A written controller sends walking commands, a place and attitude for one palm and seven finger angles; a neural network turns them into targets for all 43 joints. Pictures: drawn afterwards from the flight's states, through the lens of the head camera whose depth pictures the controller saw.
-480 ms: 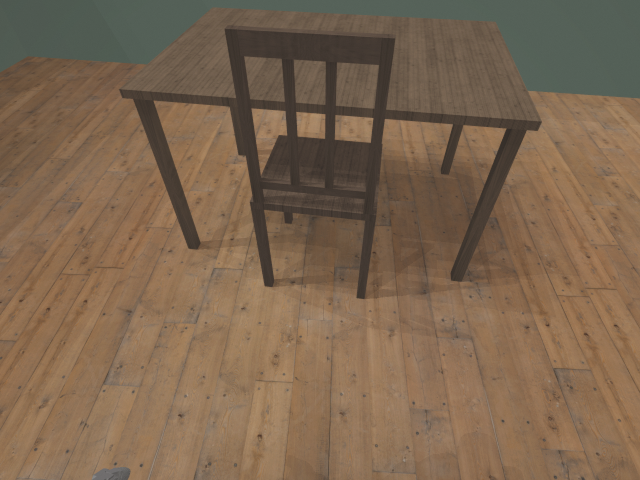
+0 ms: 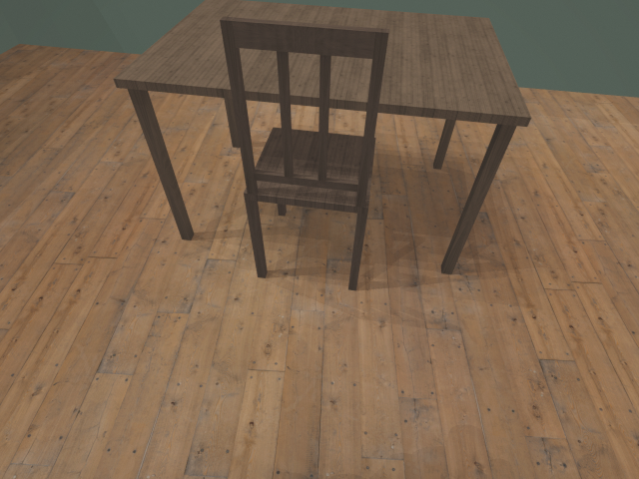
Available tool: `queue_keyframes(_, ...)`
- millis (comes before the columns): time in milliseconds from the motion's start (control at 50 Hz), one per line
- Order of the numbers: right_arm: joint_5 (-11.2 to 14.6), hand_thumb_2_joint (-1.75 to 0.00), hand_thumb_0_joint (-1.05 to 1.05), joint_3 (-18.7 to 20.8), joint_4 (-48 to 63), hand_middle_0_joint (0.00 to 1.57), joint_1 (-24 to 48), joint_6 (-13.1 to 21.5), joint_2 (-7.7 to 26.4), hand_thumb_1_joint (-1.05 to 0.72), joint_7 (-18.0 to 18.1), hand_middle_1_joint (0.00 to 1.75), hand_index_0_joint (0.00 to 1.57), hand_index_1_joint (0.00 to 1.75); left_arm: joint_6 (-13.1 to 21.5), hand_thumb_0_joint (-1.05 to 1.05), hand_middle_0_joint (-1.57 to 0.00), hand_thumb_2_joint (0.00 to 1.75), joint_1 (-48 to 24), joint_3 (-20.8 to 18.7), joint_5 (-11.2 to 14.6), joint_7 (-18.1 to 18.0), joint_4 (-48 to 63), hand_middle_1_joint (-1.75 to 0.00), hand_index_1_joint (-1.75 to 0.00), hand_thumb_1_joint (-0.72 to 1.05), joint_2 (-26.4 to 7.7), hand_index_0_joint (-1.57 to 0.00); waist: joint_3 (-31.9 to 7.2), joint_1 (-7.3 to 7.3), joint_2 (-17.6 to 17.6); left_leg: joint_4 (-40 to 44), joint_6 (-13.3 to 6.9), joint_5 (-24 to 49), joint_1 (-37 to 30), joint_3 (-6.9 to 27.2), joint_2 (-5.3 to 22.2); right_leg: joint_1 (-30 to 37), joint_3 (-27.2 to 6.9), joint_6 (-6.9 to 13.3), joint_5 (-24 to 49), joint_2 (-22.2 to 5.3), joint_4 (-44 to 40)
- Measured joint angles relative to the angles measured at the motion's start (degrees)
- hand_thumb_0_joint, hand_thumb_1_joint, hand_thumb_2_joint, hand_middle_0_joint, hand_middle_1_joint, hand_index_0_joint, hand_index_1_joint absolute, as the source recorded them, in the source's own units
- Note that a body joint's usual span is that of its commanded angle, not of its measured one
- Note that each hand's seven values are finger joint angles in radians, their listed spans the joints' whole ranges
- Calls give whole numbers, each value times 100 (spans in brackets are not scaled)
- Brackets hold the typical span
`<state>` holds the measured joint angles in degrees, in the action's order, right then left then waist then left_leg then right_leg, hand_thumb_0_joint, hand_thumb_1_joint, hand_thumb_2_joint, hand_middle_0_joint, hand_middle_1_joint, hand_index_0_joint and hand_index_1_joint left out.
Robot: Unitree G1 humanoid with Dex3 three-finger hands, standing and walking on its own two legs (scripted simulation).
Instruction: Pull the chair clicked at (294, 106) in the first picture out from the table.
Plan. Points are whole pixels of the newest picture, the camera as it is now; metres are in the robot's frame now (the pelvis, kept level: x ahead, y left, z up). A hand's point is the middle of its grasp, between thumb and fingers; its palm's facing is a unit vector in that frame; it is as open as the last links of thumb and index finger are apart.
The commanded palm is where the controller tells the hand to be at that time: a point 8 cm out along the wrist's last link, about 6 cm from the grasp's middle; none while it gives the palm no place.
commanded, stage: stand and wait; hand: left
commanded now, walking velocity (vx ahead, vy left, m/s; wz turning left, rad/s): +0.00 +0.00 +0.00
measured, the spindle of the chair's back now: (286, 120) +0.97 +0.14 -0.06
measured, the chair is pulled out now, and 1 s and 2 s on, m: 0.00 0.00 0.00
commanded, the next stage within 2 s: look at it before walking up in 0.34 s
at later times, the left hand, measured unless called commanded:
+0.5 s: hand out of the picture +0.08 +0.25 -0.16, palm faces -0.03 -0.95 -0.32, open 7.4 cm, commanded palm none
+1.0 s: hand out of the picture +0.08 +0.25 -0.15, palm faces -0.03 -0.94 -0.33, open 7.4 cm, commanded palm none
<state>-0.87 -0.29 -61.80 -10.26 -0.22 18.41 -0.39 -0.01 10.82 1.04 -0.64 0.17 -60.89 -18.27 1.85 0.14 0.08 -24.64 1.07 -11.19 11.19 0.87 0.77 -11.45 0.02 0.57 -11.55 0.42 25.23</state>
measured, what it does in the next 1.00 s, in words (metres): stands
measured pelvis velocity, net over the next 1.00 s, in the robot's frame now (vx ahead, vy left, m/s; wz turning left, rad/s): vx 0.01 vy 0.00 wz -0.01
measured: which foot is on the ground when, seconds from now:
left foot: down 0.00-1.00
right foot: down 0.00-1.00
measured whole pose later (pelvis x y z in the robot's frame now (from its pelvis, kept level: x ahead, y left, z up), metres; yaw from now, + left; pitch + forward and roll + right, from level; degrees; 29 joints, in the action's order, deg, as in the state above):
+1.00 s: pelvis +0.01 +0.00 +0.00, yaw +0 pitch -2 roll +0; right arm -0.6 -0.3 -63.7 -7.6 0.4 18.7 -0.2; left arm 0.5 8.8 0.5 -0.7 0.1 -62.7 -19.2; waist 1.9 -0.1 0.0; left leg -21.1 0.9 -10.6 8.7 0.5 0.7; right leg -9.2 -0.4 0.3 -11.0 0.3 21.9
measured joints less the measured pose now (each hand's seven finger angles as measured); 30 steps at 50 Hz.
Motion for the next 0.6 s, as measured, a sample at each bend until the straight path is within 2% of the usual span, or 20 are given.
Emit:
queue_keyframes(200,15,-90,0,12,-203,20,-75,10,-31,-91,9,30,20,30,11,0,-20,90,-13,-37,8,-20,-155,-30,-30,91,-47,-20,22,11,1,68,-14,30,-25,-14,-7,30,-15,-17,44,-7,-86)
queue_keyframes(600,20,-90,0,18,-152,21,234,81,-31,-91,11,30,20,30,56,0,-20,90,-219,-45,-11,-19,-134,-30,-30,91,-47,-20,-54,-16,7,234,-45,48,-159,-63,-37,132,-64,-52,54,-39,-212)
